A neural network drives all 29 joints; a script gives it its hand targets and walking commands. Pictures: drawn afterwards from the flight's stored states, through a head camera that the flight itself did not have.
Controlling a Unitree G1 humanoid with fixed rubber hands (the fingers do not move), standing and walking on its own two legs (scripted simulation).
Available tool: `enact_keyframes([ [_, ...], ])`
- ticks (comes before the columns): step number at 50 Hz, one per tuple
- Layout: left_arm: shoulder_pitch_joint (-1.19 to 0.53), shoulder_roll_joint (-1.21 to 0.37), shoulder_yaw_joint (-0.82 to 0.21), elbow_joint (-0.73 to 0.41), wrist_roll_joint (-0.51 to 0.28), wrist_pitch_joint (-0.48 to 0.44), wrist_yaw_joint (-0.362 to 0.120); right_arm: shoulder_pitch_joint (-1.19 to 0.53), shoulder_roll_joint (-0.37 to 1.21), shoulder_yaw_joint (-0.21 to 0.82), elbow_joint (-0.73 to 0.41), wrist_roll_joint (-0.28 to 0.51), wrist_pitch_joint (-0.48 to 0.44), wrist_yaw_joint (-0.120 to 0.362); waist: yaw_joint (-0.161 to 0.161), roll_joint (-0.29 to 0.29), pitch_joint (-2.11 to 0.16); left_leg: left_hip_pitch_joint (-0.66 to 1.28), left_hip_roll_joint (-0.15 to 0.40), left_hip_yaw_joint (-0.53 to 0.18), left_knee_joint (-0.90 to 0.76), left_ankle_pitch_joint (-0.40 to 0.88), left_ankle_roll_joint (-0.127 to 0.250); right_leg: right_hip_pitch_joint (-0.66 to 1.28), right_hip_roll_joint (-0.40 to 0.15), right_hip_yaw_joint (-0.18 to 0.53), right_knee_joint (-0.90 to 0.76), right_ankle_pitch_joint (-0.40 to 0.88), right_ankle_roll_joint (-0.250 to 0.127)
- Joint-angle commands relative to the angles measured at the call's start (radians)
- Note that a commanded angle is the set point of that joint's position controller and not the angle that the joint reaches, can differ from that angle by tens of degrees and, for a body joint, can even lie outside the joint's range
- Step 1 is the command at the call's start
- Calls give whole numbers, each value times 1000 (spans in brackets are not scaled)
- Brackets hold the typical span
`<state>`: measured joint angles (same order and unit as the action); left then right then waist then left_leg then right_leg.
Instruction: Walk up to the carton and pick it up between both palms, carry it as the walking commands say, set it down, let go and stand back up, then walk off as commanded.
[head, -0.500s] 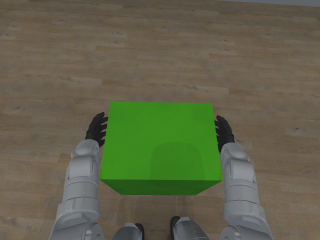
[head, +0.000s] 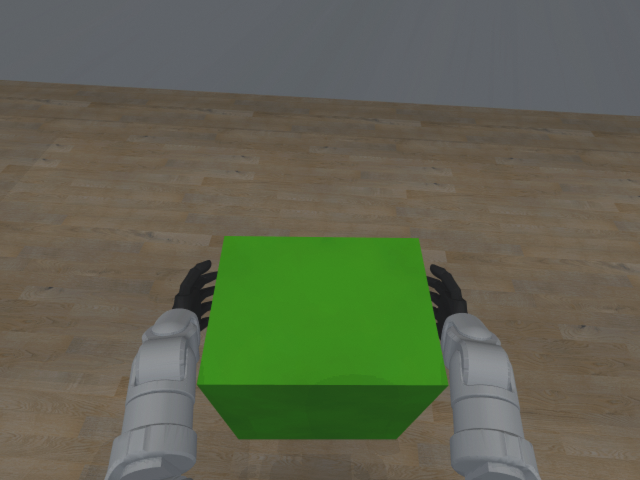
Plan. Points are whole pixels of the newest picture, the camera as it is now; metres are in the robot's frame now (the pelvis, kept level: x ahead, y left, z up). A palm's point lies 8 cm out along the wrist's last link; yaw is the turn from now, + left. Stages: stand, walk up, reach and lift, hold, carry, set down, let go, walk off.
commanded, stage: reach and lift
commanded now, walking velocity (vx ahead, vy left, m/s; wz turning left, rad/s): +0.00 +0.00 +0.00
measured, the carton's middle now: (319, 348) +0.30 -0.01 -0.05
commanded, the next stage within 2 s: hold in 1.40 s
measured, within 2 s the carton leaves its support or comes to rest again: neither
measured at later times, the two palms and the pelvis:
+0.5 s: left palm (177, 322) +0.29 +0.16 +0.05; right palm (459, 322) +0.28 -0.19 +0.05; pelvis +0.00 +0.00 +0.00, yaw +0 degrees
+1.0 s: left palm (168, 329) +0.29 +0.17 +0.05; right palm (450, 319) +0.28 -0.18 +0.05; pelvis +0.01 +0.00 +0.00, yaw +0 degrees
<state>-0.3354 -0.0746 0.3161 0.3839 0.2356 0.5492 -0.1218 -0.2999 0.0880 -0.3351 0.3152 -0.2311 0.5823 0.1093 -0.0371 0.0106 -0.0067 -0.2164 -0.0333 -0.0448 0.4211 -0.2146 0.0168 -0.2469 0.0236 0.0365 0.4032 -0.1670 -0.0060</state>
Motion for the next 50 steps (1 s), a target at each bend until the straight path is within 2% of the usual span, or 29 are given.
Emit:
enact_keyframes([
  [1,-457,-854,-533,-49,-145,13,-157,-469,839,561,-48,148,15,150,-1,-10,-271,55,-49,-45,-84,163,-5,237,56,49,-38,181,-1],
  [12,-413,-811,-602,-197,-191,106,-138,-429,808,636,-199,191,110,130,2,-7,-188,126,-48,-41,-139,133,-9,286,55,45,-81,151,0],
  [18,-399,-779,-587,-227,-184,147,-124,-426,772,626,-218,192,145,124,6,-9,-145,146,-44,-44,-154,95,-8,280,51,44,-102,108,-6],
  [29,-382,-768,-581,-261,-178,161,-114,-418,767,621,-226,188,150,119,27,-8,-156,175,-47,-41,-145,119,-14,272,51,43,-108,116,-10],
  [40,-348,-748,-600,-300,-187,166,-112,-372,750,632,-253,185,149,104,24,-5,-165,184,-51,-40,-142,172,-20,290,56,38,-109,164,-8],
  [50,-309,-723,-604,-324,-187,169,-102,-342,737,652,-284,196,152,95,35,-3,-158,179,-53,-35,-144,190,-20,294,63,35,-107,179,-3],
])
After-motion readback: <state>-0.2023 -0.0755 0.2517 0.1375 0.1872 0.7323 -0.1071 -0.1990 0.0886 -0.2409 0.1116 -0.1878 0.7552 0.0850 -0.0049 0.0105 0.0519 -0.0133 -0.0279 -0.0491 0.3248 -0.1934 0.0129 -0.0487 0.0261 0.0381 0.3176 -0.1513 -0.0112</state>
